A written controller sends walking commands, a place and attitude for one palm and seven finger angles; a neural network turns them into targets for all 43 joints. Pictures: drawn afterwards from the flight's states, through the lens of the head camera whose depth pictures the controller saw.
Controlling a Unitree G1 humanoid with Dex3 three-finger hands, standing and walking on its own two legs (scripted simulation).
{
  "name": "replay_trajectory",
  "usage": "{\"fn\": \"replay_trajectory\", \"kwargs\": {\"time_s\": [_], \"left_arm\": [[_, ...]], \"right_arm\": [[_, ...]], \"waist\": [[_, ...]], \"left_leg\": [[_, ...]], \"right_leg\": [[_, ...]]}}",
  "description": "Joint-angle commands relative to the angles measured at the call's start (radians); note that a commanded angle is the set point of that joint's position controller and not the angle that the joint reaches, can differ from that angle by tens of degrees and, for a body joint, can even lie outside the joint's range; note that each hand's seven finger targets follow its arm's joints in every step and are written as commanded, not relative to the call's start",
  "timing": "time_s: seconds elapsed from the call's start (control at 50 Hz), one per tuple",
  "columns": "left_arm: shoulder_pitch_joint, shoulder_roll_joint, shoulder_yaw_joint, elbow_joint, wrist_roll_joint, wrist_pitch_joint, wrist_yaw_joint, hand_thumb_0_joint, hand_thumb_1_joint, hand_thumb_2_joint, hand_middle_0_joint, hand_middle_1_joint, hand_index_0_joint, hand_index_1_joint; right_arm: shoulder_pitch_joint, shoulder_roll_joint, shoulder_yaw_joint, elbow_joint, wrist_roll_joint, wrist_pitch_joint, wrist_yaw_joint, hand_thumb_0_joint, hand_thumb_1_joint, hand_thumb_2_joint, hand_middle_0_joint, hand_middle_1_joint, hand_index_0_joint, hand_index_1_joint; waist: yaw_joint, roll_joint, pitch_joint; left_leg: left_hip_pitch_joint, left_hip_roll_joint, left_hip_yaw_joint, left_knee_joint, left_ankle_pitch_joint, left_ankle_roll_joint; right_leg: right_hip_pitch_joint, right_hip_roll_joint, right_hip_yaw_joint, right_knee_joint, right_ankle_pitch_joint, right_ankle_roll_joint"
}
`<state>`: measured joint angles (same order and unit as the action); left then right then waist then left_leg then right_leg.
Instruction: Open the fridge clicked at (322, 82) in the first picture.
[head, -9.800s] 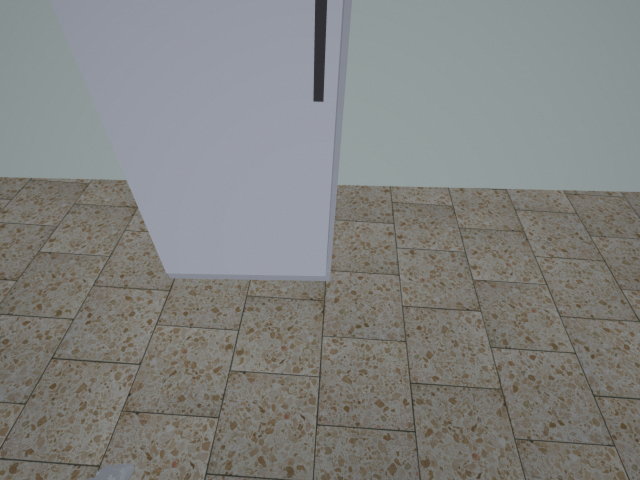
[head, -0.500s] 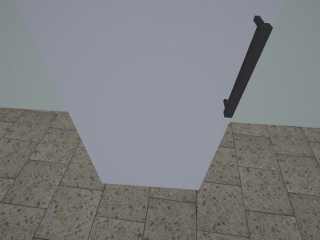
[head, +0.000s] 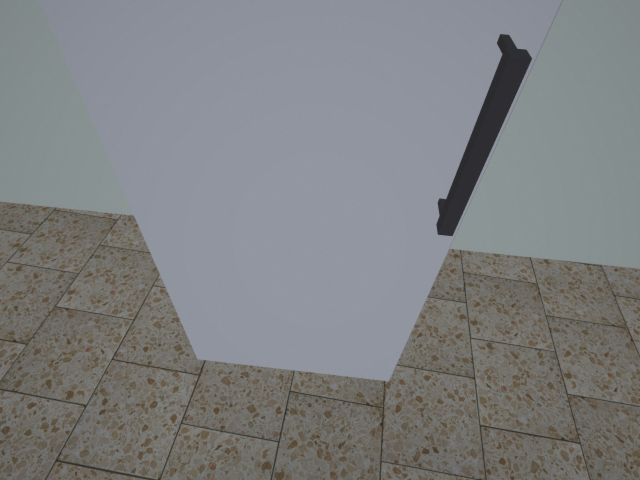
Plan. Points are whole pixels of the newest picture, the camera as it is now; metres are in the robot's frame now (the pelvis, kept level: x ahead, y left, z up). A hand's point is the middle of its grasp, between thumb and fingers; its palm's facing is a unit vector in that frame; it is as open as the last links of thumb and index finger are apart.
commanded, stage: look again from close up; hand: right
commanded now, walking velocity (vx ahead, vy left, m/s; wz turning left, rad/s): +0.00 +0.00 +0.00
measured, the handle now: (471, 148) +0.49 -0.16 +0.18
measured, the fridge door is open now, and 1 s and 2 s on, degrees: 0 0 0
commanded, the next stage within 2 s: raise the hand to about handle height in 0.26 s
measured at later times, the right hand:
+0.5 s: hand out of the picture +0.14 -0.20 -0.07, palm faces +0.28 +0.93 -0.24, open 7.3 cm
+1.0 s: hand (536, 469) +0.15 -0.19 +0.06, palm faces +0.14 +0.99 -0.08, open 9.9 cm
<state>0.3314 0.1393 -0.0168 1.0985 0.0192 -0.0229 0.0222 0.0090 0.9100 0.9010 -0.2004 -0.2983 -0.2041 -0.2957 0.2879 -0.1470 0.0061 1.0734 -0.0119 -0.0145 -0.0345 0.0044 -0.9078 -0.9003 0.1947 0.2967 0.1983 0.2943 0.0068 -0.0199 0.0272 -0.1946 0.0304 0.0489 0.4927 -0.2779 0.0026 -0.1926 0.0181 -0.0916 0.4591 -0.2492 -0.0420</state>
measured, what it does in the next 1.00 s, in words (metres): stands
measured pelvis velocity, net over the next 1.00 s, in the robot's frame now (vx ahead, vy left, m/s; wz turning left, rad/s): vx -0.03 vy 0.03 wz -0.09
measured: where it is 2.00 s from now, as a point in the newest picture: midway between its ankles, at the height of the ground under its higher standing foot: outside the picture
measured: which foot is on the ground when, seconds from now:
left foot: down 0.00-1.00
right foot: down 0.00-1.00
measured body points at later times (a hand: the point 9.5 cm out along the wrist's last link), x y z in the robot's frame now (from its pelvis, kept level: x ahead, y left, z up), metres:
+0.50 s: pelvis +0.00 +0.00 +0.00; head +0.00 +0.01 +0.44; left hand +0.08 +0.25 -0.14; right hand +0.12 -0.25 -0.06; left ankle -0.01 +0.12 -0.74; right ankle +0.00 -0.09 -0.74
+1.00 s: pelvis -0.03 +0.03 -0.05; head -0.01 +0.03 +0.40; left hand +0.20 +0.24 -0.10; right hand +0.14 -0.25 +0.06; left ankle -0.01 +0.12 -0.74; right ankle +0.00 -0.09 -0.74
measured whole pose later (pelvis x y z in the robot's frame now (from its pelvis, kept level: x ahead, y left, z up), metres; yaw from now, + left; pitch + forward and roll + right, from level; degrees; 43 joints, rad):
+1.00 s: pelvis -0.03 +0.03 -0.05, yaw -5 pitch +4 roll +3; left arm 0.18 0.25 -0.02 0.60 -0.04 -0.25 0.07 0.01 0.90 0.90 -0.20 -0.30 -0.20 -0.30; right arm 0.40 -0.25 -0.21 -0.07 0.33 -0.50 0.31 0.01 -0.35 -0.67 0.23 0.65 0.23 0.65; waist -0.06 -0.04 -0.05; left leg -0.50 0.00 0.18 0.86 -0.44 0.05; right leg -0.59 -0.03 0.04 0.94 -0.41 0.00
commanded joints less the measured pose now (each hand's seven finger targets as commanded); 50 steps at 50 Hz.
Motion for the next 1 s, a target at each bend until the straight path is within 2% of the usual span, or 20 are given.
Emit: {"fn": "replay_trajectory", "kwargs": {"time_s": [0.0,0.32,0.34,0.36,0.38,0.4,0.42,0.44,0.48,0.5,0.56,0.58,0.62,0.64,0.68,0.76,0.8,0.88,0.94,0.98], "left_arm": [[0.04,0.106,0.017,-0.033,-0.006,-0.02,0.008,0.0,0.9,0.9,-0.2,-0.3,-0.2,-0.3],[0.0,0.105,0.019,-0.007,-0.009,-0.015,0.012,0.0,0.9,0.9,-0.2,-0.3,-0.2,-0.3],[-0.079,0.136,0.023,-0.071,-0.018,-0.018,0.004,0.0,0.9,0.9,-0.2,-0.3,-0.2,-0.3],[-0.049,0.304,0.05,-0.431,-0.063,-0.16,0.041,0.0,0.9,0.9,-0.2,-0.3,-0.2,-0.3],[-0.149,0.193,0.002,-0.379,-0.064,-0.236,0.079,0.0,0.9,0.9,-0.2,-0.3,-0.2,-0.3],[-0.109,0.207,0.026,-0.345,-0.038,-0.273,0.077,0.0,0.9,0.9,-0.2,-0.3,-0.2,-0.3],[-0.111,0.152,0.028,-0.321,-0.072,-0.279,0.066,0.0,0.9,0.9,-0.2,-0.3,-0.2,-0.3],[-0.104,0.197,0.036,-0.395,-0.083,-0.287,0.06,0.0,0.9,0.9,-0.2,-0.3,-0.2,-0.3],[-0.144,0.229,0.052,-0.47,-0.064,-0.32,0.067,0.0,0.9,0.9,-0.2,-0.3,-0.2,-0.3],[-0.129,0.232,0.065,-0.476,-0.045,-0.318,0.061,0.0,0.9,0.9,-0.2,-0.3,-0.2,-0.3],[-0.183,0.226,0.088,-0.528,-0.032,-0.29,0.026,0.0,0.9,0.9,-0.2,-0.3,-0.2,-0.3],[-0.193,0.23,0.103,-0.552,-0.039,-0.275,0.008,0.0,0.9,0.9,-0.2,-0.3,-0.2,-0.3],[-0.248,0.256,0.109,-0.648,-0.037,-0.254,-0.008,0.0,0.9,0.9,-0.2,-0.3,-0.2,-0.3],[-0.262,0.247,0.109,-0.681,-0.045,-0.24,-0.004,0.0,0.9,0.9,-0.2,-0.3,-0.2,-0.3],[-0.264,0.24,0.104,-0.719,-0.049,-0.204,0.004,0.0,0.9,0.9,-0.2,-0.3,-0.2,-0.3],[-0.188,0.184,0.091,-0.75,-0.04,-0.203,0.023,0.0,0.9,0.9,-0.2,-0.3,-0.2,-0.3],[-0.148,0.187,0.081,-0.716,-0.032,-0.218,0.028,0.0,0.9,0.9,-0.2,-0.3,-0.2,-0.3],[-0.154,0.228,0.045,-0.654,-0.052,-0.28,0.048,0.0,0.9,0.9,-0.2,-0.3,-0.2,-0.3],[-0.156,0.258,0.045,-0.635,-0.074,-0.294,0.076,0.0,0.9,0.9,-0.2,-0.3,-0.2,-0.3],[-0.167,0.264,0.043,-0.639,-0.084,-0.284,0.089,0.0,0.9,0.9,-0.2,-0.3,-0.2,-0.3]], "right_arm": [[0.058,-0.096,-0.014,-0.023,-0.002,-0.011,-0.005,0.0,-0.9,-0.9,0.2,0.3,0.2,0.3],[0.063,-0.099,-0.01,0.008,-0.003,-0.011,-0.006,0.0,-0.9,-0.9,0.2,0.3,0.2,0.3],[0.133,-0.107,-0.01,0.042,-0.015,-0.027,-0.044,0.0,-0.9,-0.9,0.2,0.3,0.2,0.3],[-0.599,-0.309,-0.095,-1.565,0.197,-0.229,-0.041,0.0,-0.877,-0.89,0.202,0.315,0.202,0.315],[-0.454,-0.37,-0.164,-1.505,0.14,-0.195,-0.094,0.0,-0.853,-0.88,0.203,0.33,0.203,0.33],[-0.168,-0.196,-0.071,-1.276,0.122,-0.149,-0.119,0.0,-0.83,-0.87,0.205,0.345,0.205,0.345],[0.136,0.028,0.061,-1.015,0.133,-0.032,-0.129,0.0,-0.807,-0.86,0.207,0.36,0.207,0.36],[0.046,0.041,0.079,-1.208,0.175,-0.021,-0.113,0.0,-0.783,-0.85,0.208,0.375,0.208,0.375],[0.009,-0.011,0.043,-1.291,0.164,-0.118,-0.084,0.0,-0.737,-0.83,0.212,0.405,0.212,0.405],[0.084,-0.016,0.005,-1.2,0.16,-0.157,-0.069,0.0,-0.713,-0.82,0.213,0.42,0.213,0.42],[0.401,0.02,-0.079,-0.927,0.222,-0.32,0.089,0.0,-0.643,-0.79,0.218,0.465,0.218,0.465],[0.499,-0.044,-0.167,-0.885,0.243,-0.372,0.165,0.0,-0.62,-0.78,0.22,0.48,0.22,0.48],[0.426,-0.138,-0.243,-0.919,0.285,-0.446,0.3,0.0,-0.573,-0.76,0.223,0.51,0.223,0.51],[0.429,-0.18,-0.294,-0.913,0.276,-0.433,0.324,0.0,-0.55,-0.75,0.225,0.525,0.225,0.525],[0.344,-0.255,-0.353,-1.052,0.279,-0.39,0.324,0.0,-0.503,-0.73,0.228,0.555,0.228,0.555],[0.097,-0.268,-0.384,-1.449,0.306,-0.467,0.237,0.0,-0.41,-0.69,0.235,0.615,0.235,0.615],[0.001,-0.256,-0.33,-1.576,0.302,-0.556,0.214,0.0,-0.363,-0.67,0.238,0.645,0.238,0.645],[-0.12,-0.153,-0.123,-1.469,0.325,-0.612,0.315,0.0,-0.27,-0.63,0.245,0.705,0.245,0.705],[-0.114,-0.247,-0.166,-1.256,0.331,-0.487,0.411,0.0,-0.2,-0.6,0.25,0.75,0.25,0.75],[-0.089,-0.326,-0.261,-1.117,0.332,-0.354,0.443,0.0,-0.153,-0.58,0.253,0.78,0.253,0.78]], "waist": [[-0.013,0.041,0.027],[-0.011,0.024,0.05],[-0.036,0.07,0.037],[0.087,-0.146,-0.481],[0.024,-0.243,-0.385],[0.01,-0.22,-0.385],[0.028,-0.108,-0.194],[0.024,-0.087,-0.119],[0.05,0.009,-0.068],[0.044,0.146,-0.047],[-0.042,0.408,0.035],[-0.087,0.347,0.023],[-0.071,0.267,-0.038],[-0.092,0.205,-0.073],[-0.115,0.027,-0.135],[-0.064,-0.185,-0.325],[-0.008,-0.163,-0.337],[0.097,-0.1,-0.157],[0.09,0.059,-0.076],[0.04,0.082,-0.082]], "left_leg": [[-0.001,0.066,-0.088,-0.077,0.1,0.038],[-0.01,0.076,-0.096,-0.104,0.139,0.035],[-0.018,0.121,-0.131,-0.096,0.5,0.018],[0.051,0.017,-0.04,0.006,0.417,0.031],[-0.002,-0.01,-0.043,0.045,0.205,0.03],[-0.034,-0.016,0.013,0.068,0.079,0.034],[-0.12,-0.012,0.021,0.057,0.028,0.022],[-0.116,-0.008,0.037,0.039,0.054,0.02],[-0.147,-0.01,0.037,0.003,0.044,0.018],[-0.207,-0.025,0.045,0.01,0.013,0.016],[-0.318,-0.031,0.054,0.097,-0.064,0.006],[-0.278,-0.025,0.026,0.117,-0.008,0.019],[-0.225,-0.004,-0.008,0.161,0.074,0.021],[-0.207,0.0,-0.023,0.174,0.089,0.021],[-0.195,0.004,-0.046,0.199,0.099,0.023],[-0.202,-0.017,-0.056,0.228,0.146,0.025],[-0.262,-0.034,-0.061,0.233,0.125,0.021],[-0.387,-0.035,-0.071,0.176,-0.049,0.014],[-0.381,-0.019,-0.129,0.069,-0.27,-0.003],[-0.327,0.001,-0.16,0.035,-0.327,-0.005]], "right_leg": [[-0.034,-0.126,0.134,-0.111,0.116,-0.008],[0.001,-0.124,0.121,-0.105,0.148,-0.002],[-0.037,-0.145,0.101,0.094,0.317,0.025],[0.248,-0.033,0.115,-0.013,0.387,0.021],[0.286,-0.072,0.075,-0.031,0.407,0.035],[0.221,-0.082,0.094,-0.043,0.403,0.05],[0.104,-0.088,0.123,-0.054,0.291,0.039],[0.034,-0.075,0.143,-0.041,0.195,0.033],[-0.03,-0.043,0.13,0.028,0.091,0.026],[-0.084,-0.037,0.13,0.068,0.079,0.026],[-0.326,-0.022,0.107,0.17,0.0,0.048],[-0.346,-0.011,0.087,0.192,0.023,0.057],[-0.371,0.018,0.056,0.252,0.017,0.061],[-0.381,0.025,0.039,0.264,0.018,0.052],[-0.38,0.032,0.023,0.278,0.033,0.043],[-0.256,0.001,0.048,0.31,0.108,0.025],[-0.239,-0.014,0.08,0.342,0.101,0.016],[-0.271,-0.032,0.121,0.368,-0.036,0.004],[-0.362,-0.029,0.13,0.344,-0.163,0.002],[-0.39,-0.026,0.122,0.318,-0.167,0.005]]}}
